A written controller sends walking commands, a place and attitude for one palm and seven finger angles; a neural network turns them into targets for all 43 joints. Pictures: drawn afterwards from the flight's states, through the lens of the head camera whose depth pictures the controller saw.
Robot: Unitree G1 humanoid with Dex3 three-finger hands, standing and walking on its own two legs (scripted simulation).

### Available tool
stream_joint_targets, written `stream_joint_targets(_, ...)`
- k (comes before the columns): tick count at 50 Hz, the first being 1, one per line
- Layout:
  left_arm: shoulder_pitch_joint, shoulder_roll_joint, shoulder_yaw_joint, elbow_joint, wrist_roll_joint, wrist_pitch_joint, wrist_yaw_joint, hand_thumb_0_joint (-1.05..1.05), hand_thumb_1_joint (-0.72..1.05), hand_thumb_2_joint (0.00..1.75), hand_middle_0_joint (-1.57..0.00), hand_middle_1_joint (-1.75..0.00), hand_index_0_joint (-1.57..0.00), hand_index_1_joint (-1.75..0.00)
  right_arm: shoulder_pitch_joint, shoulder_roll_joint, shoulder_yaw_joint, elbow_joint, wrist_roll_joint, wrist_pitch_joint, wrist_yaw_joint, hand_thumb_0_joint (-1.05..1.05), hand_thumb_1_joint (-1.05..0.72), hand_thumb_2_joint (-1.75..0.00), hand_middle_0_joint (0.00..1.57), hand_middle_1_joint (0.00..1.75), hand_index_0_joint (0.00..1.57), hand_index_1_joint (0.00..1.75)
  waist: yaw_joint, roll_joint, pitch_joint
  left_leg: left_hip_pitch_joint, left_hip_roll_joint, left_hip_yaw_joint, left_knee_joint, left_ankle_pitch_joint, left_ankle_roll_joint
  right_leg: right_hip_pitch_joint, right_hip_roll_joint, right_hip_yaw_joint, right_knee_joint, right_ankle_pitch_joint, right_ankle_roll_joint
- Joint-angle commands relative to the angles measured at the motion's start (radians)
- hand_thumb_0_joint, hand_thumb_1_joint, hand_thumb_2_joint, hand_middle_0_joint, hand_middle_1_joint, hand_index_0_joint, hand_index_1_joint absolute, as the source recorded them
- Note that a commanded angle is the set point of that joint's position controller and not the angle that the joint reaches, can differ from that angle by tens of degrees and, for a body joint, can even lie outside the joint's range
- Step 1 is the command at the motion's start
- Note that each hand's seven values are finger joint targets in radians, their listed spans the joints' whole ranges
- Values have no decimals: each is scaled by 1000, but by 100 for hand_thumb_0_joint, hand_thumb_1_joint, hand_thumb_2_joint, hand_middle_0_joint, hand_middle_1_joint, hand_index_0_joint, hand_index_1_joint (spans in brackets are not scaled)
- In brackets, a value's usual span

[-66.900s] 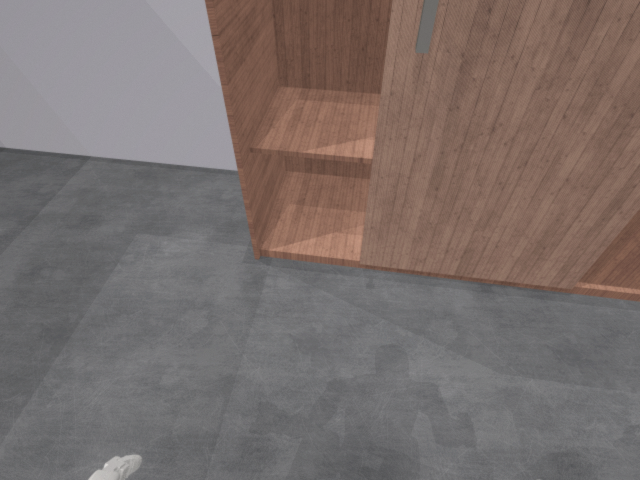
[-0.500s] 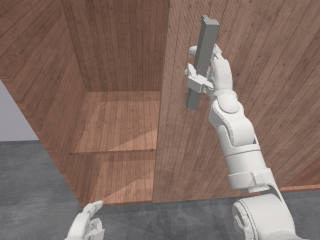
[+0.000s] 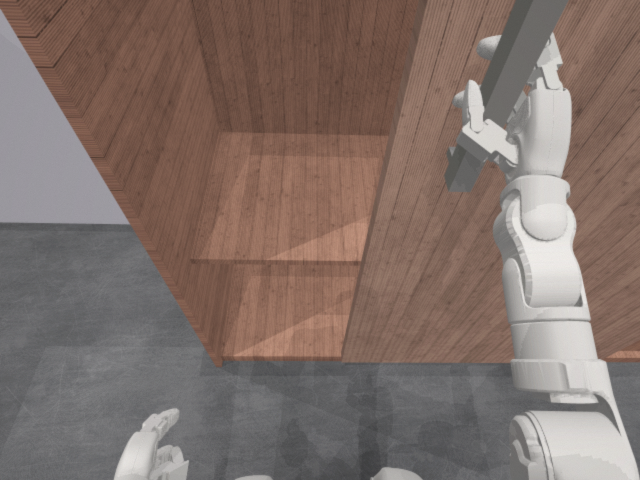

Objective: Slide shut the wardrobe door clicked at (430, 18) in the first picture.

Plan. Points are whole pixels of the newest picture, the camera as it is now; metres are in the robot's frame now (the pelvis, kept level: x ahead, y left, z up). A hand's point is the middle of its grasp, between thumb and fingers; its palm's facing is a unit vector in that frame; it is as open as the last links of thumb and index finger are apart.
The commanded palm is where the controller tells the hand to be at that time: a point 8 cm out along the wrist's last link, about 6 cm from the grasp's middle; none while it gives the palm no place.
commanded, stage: step sideways, sliding the door along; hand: right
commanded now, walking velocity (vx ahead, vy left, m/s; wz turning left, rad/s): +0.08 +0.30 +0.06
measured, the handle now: (487, 92) +0.46 -0.14 +0.24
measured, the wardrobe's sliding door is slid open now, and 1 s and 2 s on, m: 0.37 0.20 0.00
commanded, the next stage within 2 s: stop walking and hold the door there in 1.90 s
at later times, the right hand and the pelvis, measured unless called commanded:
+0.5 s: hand (433, 121) +0.42 -0.08 +0.23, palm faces +0.28 +0.96 -0.09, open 6.6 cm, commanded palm +0.39 -0.06 +0.24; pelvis +0.02 +0.11 +0.00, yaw -4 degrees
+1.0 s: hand (294, 120) +0.41 +0.05 +0.23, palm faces +0.21 +0.98 -0.05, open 6.9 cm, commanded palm +0.38 +0.08 +0.24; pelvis +0.06 +0.22 +0.00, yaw -4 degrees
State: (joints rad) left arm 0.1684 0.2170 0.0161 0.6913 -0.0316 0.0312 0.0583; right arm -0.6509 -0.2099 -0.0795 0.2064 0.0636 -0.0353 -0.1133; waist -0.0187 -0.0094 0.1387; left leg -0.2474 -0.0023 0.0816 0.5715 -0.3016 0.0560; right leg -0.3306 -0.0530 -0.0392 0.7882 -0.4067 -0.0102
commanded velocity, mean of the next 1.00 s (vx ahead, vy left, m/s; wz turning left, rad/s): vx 0.01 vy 0.30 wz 0.12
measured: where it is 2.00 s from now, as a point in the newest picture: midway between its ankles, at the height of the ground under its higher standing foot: outside the picture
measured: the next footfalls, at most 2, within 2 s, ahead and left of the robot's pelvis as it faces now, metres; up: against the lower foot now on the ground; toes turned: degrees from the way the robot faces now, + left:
left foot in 0.34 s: +0.08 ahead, +0.24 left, +0.00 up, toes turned +2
left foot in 0.76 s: +0.13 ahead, +0.32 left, +0.00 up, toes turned +1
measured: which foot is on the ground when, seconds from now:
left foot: down 0.00-0.04, up 0.06-0.32, down 0.34-0.50, up 0.52-0.74, down 0.76-0.94, up 0.96-1.00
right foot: down 0.00-0.80, up 0.82-0.92, down 0.94-1.00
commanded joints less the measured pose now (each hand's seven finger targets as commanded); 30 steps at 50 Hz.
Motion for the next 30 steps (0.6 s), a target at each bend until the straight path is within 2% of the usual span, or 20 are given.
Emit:
stream_joint_targets(1,-108,73,33,-164,4,-64,8,0,90,90,-20,-30,-20,-30,-549,-13,134,-392,2,-154,29,0,-90,-90,45,140,45,140,87,-39,-512,-27,106,-38,235,578,1,482,-107,42,-402,614,-50)
stream_joint_targets(2,-102,115,60,-176,4,-63,-8,0,90,90,-20,-30,-20,-30,-567,9,153,-408,21,-154,36,0,-90,-90,45,140,45,140,85,-257,-541,-321,2,-45,449,33,-48,702,-348,338,-351,1102,-163)
stream_joint_targets(3,-118,90,54,-185,-2,-55,-40,0,90,90,-20,-30,-20,-30,-578,19,143,-380,16,-151,48,0,-90,-90,45,140,45,140,57,-228,-550,-344,-6,-169,586,-198,-31,699,-433,411,-313,1041,-223)
stream_joint_targets(4,-128,92,55,-182,-7,-45,-55,0,90,90,-20,-30,-20,-30,-605,1,128,-366,10,-146,55,0,-90,-90,45,140,45,140,52,-175,-471,-401,35,-218,589,-203,-24,646,-448,363,-313,941,-244)
stream_joint_targets(7,-145,98,48,-184,-2,-38,-57,0,90,90,-20,-30,-20,-30,-612,24,169,-386,3,-142,60,0,-90,-90,45,140,45,140,50,-135,-390,-336,89,-188,411,-172,-29,493,-410,272,-306,811,-215)
stream_joint_targets(9,-140,111,54,-182,-10,-46,-59,0,90,90,-20,-30,-20,-30,-612,63,201,-327,0,-140,62,0,-90,-90,45,140,45,140,52,-180,-408,-120,55,-84,267,-68,-36,365,-340,108,-308,757,-153)
stream_joint_targets(11,-142,116,56,-193,-18,-59,-59,0,90,90,-20,-30,-20,-30,-638,105,247,-310,0,-139,76,0,-90,-90,45,140,45,140,60,-215,-433,25,13,-6,183,3,-49,305,-297,32,-296,693,-117)
stream_joint_targets(15,-149,101,45,-201,-36,-74,-62,0,90,90,-20,-30,-20,-30,-658,139,295,-278,-10,-139,85,0,-90,-90,45,140,45,140,53,-254,-443,126,-6,29,-33,121,-46,331,-240,-3,-145,651,-65)
stream_joint_targets(16,-144,95,44,-197,-39,-74,-64,0,90,90,-20,-30,-20,-30,-652,121,276,-277,-12,-141,81,0,-90,-90,45,140,45,140,48,-212,-445,151,2,14,-129,232,-37,335,-208,2,-68,664,-46)
stream_joint_targets(17,-137,82,42,-191,-41,-72,-60,0,90,90,-20,-30,-20,-30,-648,82,250,-287,-23,-144,75,0,-90,-90,45,140,45,140,47,-73,-473,225,54,-44,-200,458,-9,297,-137,-25,49,614,-20)
stream_joint_targets(19,-151,68,53,-166,-42,-61,-43,0,90,90,-20,-30,-20,-30,-623,-2,186,-283,-30,-124,56,0,-90,-90,45,140,45,140,54,290,-481,381,216,-259,-150,882,107,43,-4,3,177,125,35)
stream_joint_targets(20,-170,75,55,-159,-43,-60,-30,0,90,90,-20,-30,-20,-30,-579,-12,178,-306,-30,-111,47,0,-90,-90,45,140,45,140,42,343,-450,361,241,-289,-143,932,132,-5,1,38,215,-43,19)
stream_joint_targets(22,-174,41,28,-161,-25,-52,-28,0,90,90,-20,-30,-20,-30,-572,83,255,-390,-20,-123,46,0,-90,-90,45,140,45,140,63,168,-428,254,227,-190,-63,822,91,86,-25,29,-46,-11,-9)
stream_joint_targets(23,-180,42,25,-150,-20,-52,-26,0,90,90,-20,-30,-20,-30,-570,101,276,-440,-10,-130,44,0,-90,-90,45,140,45,140,85,59,-467,199,177,-99,64,738,42,240,-49,8,-279,241,-10)
stream_joint_targets(24,-195,77,40,-168,-16,-54,-25,0,90,90,-20,-30,-20,-30,-572,107,281,-492,3,-143,44,0,-90,-90,45,140,45,140,83,-147,-489,6,76,-8,244,516,-34,447,-185,129,-403,657,-57)
stream_joint_targets(25,-201,106,53,-192,-2,-46,-38,0,90,90,-20,-30,-20,-30,-580,109,306,-549,23,-159,54,0,-90,-90,45,140,45,140,87,-390,-461,-255,23,-31,482,-78,-65,600,-398,351,-384,1123,-152)
stream_joint_targets(26,-190,79,48,-213,-11,-43,-74,0,90,90,-20,-30,-20,-30,-530,132,297,-482,18,-151,63,0,-90,-90,45,140,45,140,52,-240,-517,-231,14,-133,640,-207,-46,577,-442,378,-373,1035,-188)
stream_joint_targets(27,-189,124,79,-219,-12,-36,-85,0,90,90,-20,-30,-20,-30,-540,112,268,-477,13,-147,68,0,-90,-90,45,140,45,140,55,-160,-442,-312,32,-160,683,-200,-50,524,-493,349,-361,1022,-231)
stream_joint_targets(28,-202,103,78,-209,-19,-30,-88,0,90,90,-20,-30,-20,-30,-507,111,270,-480,6,-145,67,0,-90,-90,45,140,45,140,52,-142,-394,-359,62,-143,637,-196,-48,551,-460,225,-312,1048,-221)
stream_joint_targets(30,-197,103,76,-222,-11,-33,-97,0,90,90,-20,-30,-20,-30,-520,100,280,-543,9,-148,68,0,-90,-90,45,140,45,140,42,-285,-386,-295,70,-116,467,-166,-50,526,-398,83,-264,1012,-153)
